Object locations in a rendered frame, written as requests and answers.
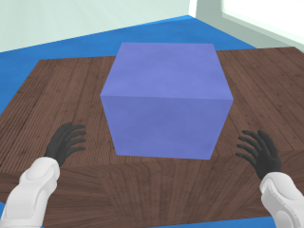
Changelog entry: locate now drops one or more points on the right robot forearm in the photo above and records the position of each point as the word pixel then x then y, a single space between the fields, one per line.
pixel 283 200

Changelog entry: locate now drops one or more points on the left robot forearm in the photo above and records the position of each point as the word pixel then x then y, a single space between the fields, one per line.
pixel 27 202

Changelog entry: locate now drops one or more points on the carton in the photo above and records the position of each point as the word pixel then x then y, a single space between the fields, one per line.
pixel 166 100

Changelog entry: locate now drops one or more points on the pedestal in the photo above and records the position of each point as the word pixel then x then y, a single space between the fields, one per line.
pixel 99 189

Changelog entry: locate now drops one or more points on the robot right hand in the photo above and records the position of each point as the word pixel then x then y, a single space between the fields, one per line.
pixel 264 151

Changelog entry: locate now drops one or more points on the robot left hand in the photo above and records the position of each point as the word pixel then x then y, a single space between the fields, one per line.
pixel 60 143

